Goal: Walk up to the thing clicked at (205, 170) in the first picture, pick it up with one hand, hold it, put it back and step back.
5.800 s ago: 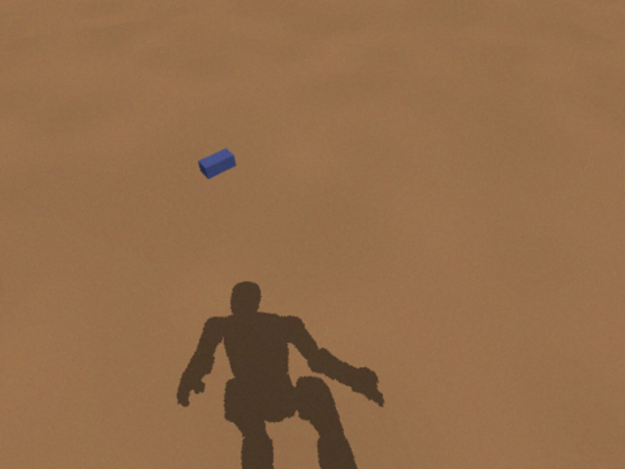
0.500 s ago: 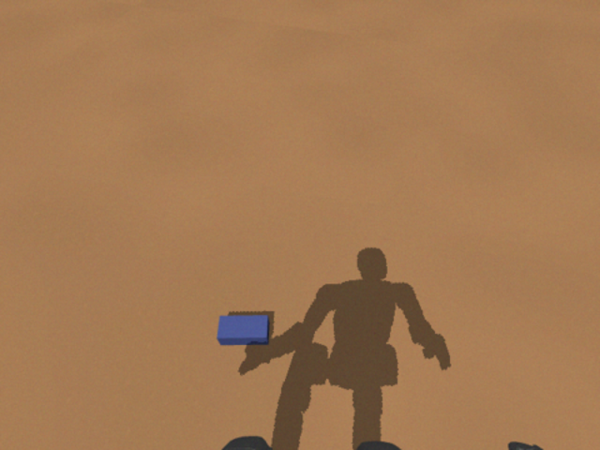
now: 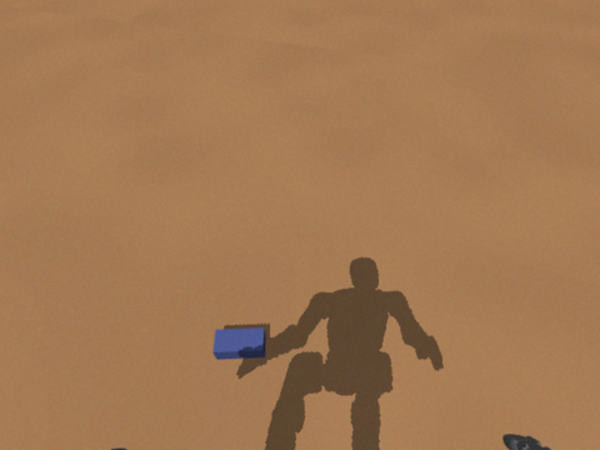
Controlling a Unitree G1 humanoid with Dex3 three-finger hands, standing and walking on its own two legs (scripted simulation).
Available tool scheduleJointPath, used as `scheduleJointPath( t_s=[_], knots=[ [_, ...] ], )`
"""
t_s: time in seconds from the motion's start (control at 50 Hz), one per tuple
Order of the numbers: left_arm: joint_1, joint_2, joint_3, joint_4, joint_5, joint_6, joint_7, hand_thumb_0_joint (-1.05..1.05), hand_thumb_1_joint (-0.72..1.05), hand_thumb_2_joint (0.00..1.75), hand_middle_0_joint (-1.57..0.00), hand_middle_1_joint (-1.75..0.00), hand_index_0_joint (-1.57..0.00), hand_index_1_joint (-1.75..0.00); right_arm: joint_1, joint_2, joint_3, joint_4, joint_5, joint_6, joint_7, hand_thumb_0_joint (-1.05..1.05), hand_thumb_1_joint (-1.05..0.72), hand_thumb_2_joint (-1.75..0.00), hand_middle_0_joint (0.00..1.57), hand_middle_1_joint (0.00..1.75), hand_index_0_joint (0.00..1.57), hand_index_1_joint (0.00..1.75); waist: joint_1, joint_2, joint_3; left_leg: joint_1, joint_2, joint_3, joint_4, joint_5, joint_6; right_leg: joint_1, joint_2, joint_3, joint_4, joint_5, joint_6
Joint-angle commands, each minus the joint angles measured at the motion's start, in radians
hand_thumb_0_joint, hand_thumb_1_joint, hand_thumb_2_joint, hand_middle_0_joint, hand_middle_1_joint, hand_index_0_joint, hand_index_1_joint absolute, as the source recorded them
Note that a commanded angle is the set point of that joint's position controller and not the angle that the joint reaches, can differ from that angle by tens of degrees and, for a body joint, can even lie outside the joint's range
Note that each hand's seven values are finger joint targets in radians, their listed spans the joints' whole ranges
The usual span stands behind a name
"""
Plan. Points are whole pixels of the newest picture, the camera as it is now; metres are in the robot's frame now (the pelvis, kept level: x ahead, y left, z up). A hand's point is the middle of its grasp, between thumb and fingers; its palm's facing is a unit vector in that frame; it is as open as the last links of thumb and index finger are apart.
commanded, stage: walk up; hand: left
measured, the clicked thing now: (240, 343) +0.53 +0.22 -0.74
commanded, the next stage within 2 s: stand in 0.74 s
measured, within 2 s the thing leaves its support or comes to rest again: neither
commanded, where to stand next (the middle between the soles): +0.09 -0.01 m, yaw +1 degrees
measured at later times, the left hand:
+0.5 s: hand out of the picture +0.10 +0.25 -0.15, palm faces -0.02 -0.95 -0.32, open 7.4 cm
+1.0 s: hand out of the picture +0.10 +0.25 -0.14, palm faces -0.02 -0.94 -0.33, open 7.4 cm
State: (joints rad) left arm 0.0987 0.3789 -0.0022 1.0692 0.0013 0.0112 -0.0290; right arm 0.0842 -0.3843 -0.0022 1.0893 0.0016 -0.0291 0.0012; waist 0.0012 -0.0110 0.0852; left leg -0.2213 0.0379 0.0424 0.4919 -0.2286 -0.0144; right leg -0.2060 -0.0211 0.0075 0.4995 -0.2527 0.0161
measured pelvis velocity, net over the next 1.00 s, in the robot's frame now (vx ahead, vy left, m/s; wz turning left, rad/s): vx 0.01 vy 0.00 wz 0.00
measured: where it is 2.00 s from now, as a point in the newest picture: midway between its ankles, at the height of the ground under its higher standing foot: outside the picture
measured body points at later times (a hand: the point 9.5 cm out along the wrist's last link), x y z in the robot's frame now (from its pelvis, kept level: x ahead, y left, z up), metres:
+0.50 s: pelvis +0.01 +0.00 +0.01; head +0.03 +0.00 +0.46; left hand +0.10 +0.30 -0.13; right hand +0.08 -0.31 -0.12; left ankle +0.02 +0.13 -0.74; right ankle +0.01 -0.13 -0.74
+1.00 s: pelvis +0.01 +0.00 +0.01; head +0.02 +0.00 +0.46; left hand +0.11 +0.30 -0.12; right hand +0.10 -0.30 -0.12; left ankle +0.02 +0.13 -0.74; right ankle +0.01 -0.13 -0.74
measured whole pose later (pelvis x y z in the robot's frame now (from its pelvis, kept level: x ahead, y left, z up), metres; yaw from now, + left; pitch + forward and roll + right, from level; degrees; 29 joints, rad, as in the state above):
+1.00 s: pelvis +0.01 +0.00 +0.01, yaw +0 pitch -2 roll +0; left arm 0.08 0.35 0.00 1.13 0.00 -0.01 -0.01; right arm 0.06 -0.35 0.00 1.15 0.00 -0.01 0.01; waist -0.01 0.00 0.06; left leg -0.12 0.04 0.05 0.32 -0.16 -0.02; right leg -0.10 -0.02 0.01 0.32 -0.18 0.02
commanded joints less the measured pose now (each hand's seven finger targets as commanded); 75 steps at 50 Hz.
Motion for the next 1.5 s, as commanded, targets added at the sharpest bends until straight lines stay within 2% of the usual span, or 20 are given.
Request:
scheduleJointPath(
  t_s=[0.0,0.08,0.2,0.24,0.32,0.38,0.46,0.68,0.72,0.74,0.88,1.02,1.14,1.18,1.36,1.48],
  knots=[
    [-0.065,0.210,0.051,-0.042,0.002,-0.026,0.017,0.00,0.90,0.90,-0.20,-0.30,-0.20,-0.30,-0.059,-0.209,-0.047,-0.045,-0.002,-0.029,-0.017,0.00,-0.90,-0.90,0.20,0.30,0.20,0.30,-0.005,-0.025,-0.150,0.105,0.085,-0.082,-0.097,0.136,0.044,0.016,-0.105,0.106,-0.142,0.162,-0.058],
    [-0.074,0.203,0.054,-0.026,0.001,-0.022,0.017,0.00,0.90,0.90,-0.20,-0.30,-0.20,-0.30,-0.063,-0.204,-0.047,-0.025,-0.006,-0.023,-0.016,0.00,-0.90,-0.90,0.20,0.30,0.20,0.30,-0.005,-0.028,-0.123,0.112,0.086,-0.079,-0.128,0.114,0.038,0.004,-0.104,0.104,-0.181,0.103,-0.051],
    [-0.079,0.197,0.059,-0.007,0.003,-0.018,0.016,0.00,0.90,0.90,-0.20,-0.30,-0.20,-0.30,-0.058,-0.201,-0.046,0.002,-0.011,-0.020,-0.015,0.00,-0.90,-0.90,0.20,0.30,0.20,0.30,-0.004,-0.015,-0.082,0.099,0.084,-0.091,-0.174,0.015,0.032,-0.015,-0.097,0.113,-0.222,-0.009,-0.049],
    [-0.079,0.193,0.061,-0.002,0.006,-0.017,0.016,0.00,0.90,0.90,-0.20,-0.30,-0.20,-0.30,-0.060,-0.201,-0.046,0.005,-0.013,-0.021,-0.015,0.00,-0.90,-0.90,0.20,0.30,0.20,0.30,-0.004,-0.002,-0.078,0.082,0.089,-0.096,-0.187,0.007,0.033,-0.002,-0.090,0.105,-0.222,-0.006,-0.047],
    [-0.072,0.186,0.062,0.001,0.007,-0.018,0.015,0.00,0.90,0.90,-0.20,-0.30,-0.20,-0.30,-0.063,-0.202,-0.043,0.008,-0.012,-0.027,-0.017,0.00,-0.90,-0.90,0.20,0.30,0.20,0.30,-0.001,0.008,-0.110,0.090,0.095,-0.095,-0.192,0.083,0.032,0.041,-0.091,0.093,-0.207,0.100,-0.045],
    [-0.066,0.187,0.065,0.004,0.006,-0.018,0.017,0.00,0.90,0.90,-0.20,-0.30,-0.20,-0.30,-0.055,-0.200,-0.044,0.008,-0.009,-0.029,-0.021,0.00,-0.90,-0.90,0.20,0.30,0.20,0.30,-0.001,0.001,-0.137,0.125,0.102,-0.085,-0.179,0.188,0.031,0.060,-0.093,0.085,-0.195,0.181,-0.044],
    [-0.072,0.180,0.064,0.003,0.006,-0.015,0.018,0.00,0.90,0.90,-0.20,-0.30,-0.20,-0.30,-0.051,-0.203,-0.047,0.007,-0.009,-0.030,-0.023,0.00,-0.90,-0.90,0.20,0.30,0.20,0.30,-0.004,0.008,-0.153,0.126,0.108,-0.082,-0.180,0.239,0.032,0.089,-0.096,0.075,-0.186,0.236,-0.039],
    [-0.073,0.178,0.063,0.006,0.007,-0.012,0.019,0.00,0.90,0.90,-0.20,-0.30,-0.20,-0.30,-0.052,-0.196,-0.049,0.004,-0.010,-0.023,-0.024,0.00,-0.90,-0.90,0.20,0.30,0.20,0.30,-0.006,0.002,-0.133,0.147,0.110,-0.076,-0.195,0.214,0.031,0.073,-0.096,0.079,-0.202,0.210,-0.037],
    [-0.083,0.177,0.055,0.001,0.000,-0.027,0.025,0.00,0.90,0.90,-0.20,-0.30,-0.20,-0.30,-0.075,-0.179,-0.042,0.002,-0.011,-0.012,-0.017,0.00,-0.90,-0.90,0.20,0.30,0.20,0.30,-0.003,0.036,-0.107,0.118,0.108,-0.087,-0.203,0.219,0.019,0.086,-0.105,0.089,-0.222,0.212,-0.031],
    [-0.074,0.181,0.055,0.006,0.001,-0.034,0.027,0.00,0.90,0.90,-0.20,-0.30,-0.20,-0.30,-0.077,-0.175,-0.042,0.000,-0.009,-0.007,-0.013,0.00,-0.90,-0.90,0.20,0.30,0.20,0.30,-0.006,0.016,-0.105,0.121,0.106,-0.088,-0.203,0.203,0.017,0.081,-0.104,0.087,-0.231,0.202,-0.026],
    [-0.077,0.188,0.050,0.006,0.004,-0.043,0.035,0.00,0.90,0.90,-0.20,-0.30,-0.20,-0.30,-0.069,-0.176,-0.042,0.001,-0.010,-0.001,-0.006,0.00,-0.90,-0.90,0.20,0.30,0.20,0.30,-0.013,0.001,-0.143,0.162,0.112,-0.087,-0.208,0.227,0.022,0.095,-0.110,0.082,-0.227,0.243,-0.027],
    [-0.063,0.185,0.045,0.010,0.002,-0.042,0.035,0.00,0.90,0.90,-0.20,-0.30,-0.20,-0.30,-0.079,-0.174,-0.042,0.005,-0.010,-0.003,-0.003,0.00,-0.90,-0.90,0.20,0.30,0.20,0.30,-0.004,0.002,-0.123,0.151,0.108,-0.091,-0.225,0.207,0.019,0.092,-0.105,0.076,-0.235,0.208,-0.026],
    [-0.054,0.185,0.043,0.010,0.004,-0.042,0.035,0.00,0.90,0.90,-0.20,-0.30,-0.20,-0.30,-0.066,-0.178,-0.044,0.009,-0.010,0.000,-0.002,0.00,-0.90,-0.90,0.20,0.30,0.20,0.30,-0.009,0.003,-0.112,0.146,0.106,-0.093,-0.234,0.143,0.021,0.079,-0.108,0.081,-0.247,0.157,-0.026],
    [-0.062,0.191,0.044,0.007,0.005,-0.042,0.038,0.00,0.90,0.90,-0.20,-0.30,-0.20,-0.30,-0.066,-0.171,-0.044,0.007,-0.011,0.000,-0.001,0.00,-0.90,-0.90,0.20,0.30,0.20,0.30,-0.008,-0.004,-0.113,0.147,0.109,-0.098,-0.234,0.164,0.023,0.079,-0.107,0.075,-0.239,0.160,-0.028],
    [-0.042,0.189,0.040,0.007,0.005,-0.041,0.035,0.00,0.90,0.90,-0.20,-0.30,-0.20,-0.30,-0.051,-0.178,-0.045,0.014,-0.011,0.001,0.000,0.00,-0.90,-0.90,0.20,0.30,0.20,0.30,-0.006,0.014,-0.108,0.133,0.104,-0.099,-0.237,0.123,0.023,0.078,-0.109,0.081,-0.249,0.134,-0.028],
    [-0.034,0.194,0.038,0.005,0.007,-0.044,0.036,0.00,0.90,0.90,-0.20,-0.30,-0.20,-0.30,-0.046,-0.175,-0.042,0.013,-0.009,0.000,0.000,0.00,-0.90,-0.90,0.20,0.30,0.20,0.30,-0.005,0.013,-0.110,0.141,0.105,-0.102,-0.230,0.161,0.027,0.083,-0.111,0.079,-0.246,0.162,-0.028]
  ],
)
